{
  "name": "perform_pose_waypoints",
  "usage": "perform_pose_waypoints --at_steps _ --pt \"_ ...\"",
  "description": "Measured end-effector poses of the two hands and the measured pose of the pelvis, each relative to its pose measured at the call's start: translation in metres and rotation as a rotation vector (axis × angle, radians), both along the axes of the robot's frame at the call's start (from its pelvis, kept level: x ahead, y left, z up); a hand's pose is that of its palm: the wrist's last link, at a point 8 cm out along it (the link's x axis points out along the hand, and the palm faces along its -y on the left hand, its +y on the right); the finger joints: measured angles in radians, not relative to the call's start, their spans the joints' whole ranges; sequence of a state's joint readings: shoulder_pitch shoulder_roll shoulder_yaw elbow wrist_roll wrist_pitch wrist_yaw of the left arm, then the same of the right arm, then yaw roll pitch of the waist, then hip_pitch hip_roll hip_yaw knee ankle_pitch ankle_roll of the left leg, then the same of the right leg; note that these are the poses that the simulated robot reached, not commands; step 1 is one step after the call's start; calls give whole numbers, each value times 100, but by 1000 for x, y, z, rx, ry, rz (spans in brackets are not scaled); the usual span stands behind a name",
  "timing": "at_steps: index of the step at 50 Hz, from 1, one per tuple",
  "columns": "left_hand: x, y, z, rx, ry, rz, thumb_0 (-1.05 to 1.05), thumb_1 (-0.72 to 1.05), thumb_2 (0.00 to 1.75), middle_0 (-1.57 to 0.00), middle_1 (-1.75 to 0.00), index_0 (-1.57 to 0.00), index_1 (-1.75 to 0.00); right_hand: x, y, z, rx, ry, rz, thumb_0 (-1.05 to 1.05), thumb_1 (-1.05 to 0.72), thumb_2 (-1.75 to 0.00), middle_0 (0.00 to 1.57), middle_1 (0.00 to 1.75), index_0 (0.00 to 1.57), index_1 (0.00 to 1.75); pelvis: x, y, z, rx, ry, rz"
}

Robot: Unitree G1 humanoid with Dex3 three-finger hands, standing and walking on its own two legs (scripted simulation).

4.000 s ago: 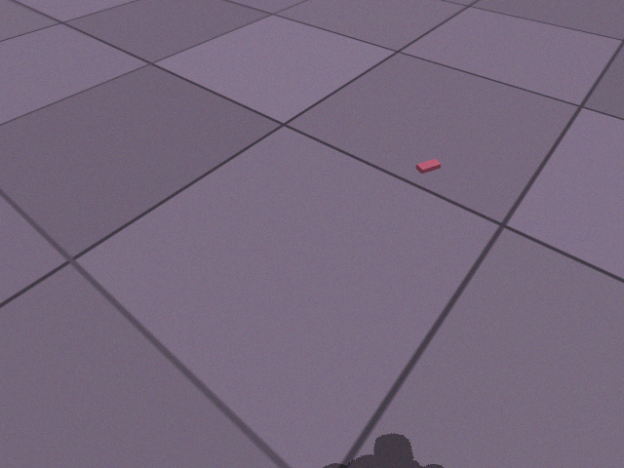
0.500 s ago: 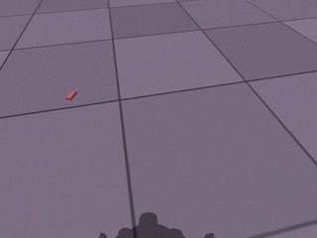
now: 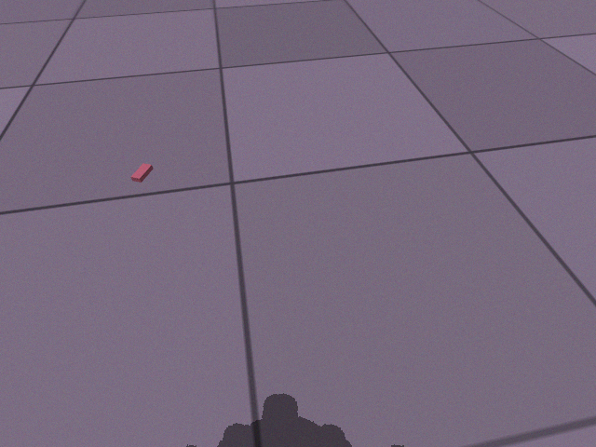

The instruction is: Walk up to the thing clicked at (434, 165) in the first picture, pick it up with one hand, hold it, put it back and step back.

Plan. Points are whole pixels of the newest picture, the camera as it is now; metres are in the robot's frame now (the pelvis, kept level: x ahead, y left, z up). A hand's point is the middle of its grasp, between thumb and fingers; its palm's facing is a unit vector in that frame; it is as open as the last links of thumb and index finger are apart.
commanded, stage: stand
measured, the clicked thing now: (142, 172) +1.55 +0.86 -0.77
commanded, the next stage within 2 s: walk up in 1.74 s
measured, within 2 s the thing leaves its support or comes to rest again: neither
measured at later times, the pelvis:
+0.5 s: pelvis +0.01 +0.00 +0.00, yaw +0 degrees
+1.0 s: pelvis +0.01 +0.00 +0.00, yaw +1 degrees
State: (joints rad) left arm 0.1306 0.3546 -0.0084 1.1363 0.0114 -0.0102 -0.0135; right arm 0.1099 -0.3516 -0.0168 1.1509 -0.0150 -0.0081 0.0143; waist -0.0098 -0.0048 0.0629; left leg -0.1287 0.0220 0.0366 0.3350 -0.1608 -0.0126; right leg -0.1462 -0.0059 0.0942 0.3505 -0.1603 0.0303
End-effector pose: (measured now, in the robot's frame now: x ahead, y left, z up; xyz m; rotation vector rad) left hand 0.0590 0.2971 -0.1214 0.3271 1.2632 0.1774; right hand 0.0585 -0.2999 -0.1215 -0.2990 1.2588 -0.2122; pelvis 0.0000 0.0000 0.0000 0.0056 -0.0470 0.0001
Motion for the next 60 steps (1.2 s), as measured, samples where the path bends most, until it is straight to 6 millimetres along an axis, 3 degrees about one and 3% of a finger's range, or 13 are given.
perform_pose_waypoints --at_steps 23,60 --pt "22 -1 3 0 -47 -11 1 90 90 -20 -30 -20 -30 23 2 3 -2 -37 20 1 -90 -90 20 30 20 30 8 0 0 -1 1 8" --pt "11 3 1 0 -23 9 1 90 90 -20 -30 -20 -30 24 4 3 -6 -23 29 1 -90 -90 20 30 20 30 11 3 1 -3 1 19"
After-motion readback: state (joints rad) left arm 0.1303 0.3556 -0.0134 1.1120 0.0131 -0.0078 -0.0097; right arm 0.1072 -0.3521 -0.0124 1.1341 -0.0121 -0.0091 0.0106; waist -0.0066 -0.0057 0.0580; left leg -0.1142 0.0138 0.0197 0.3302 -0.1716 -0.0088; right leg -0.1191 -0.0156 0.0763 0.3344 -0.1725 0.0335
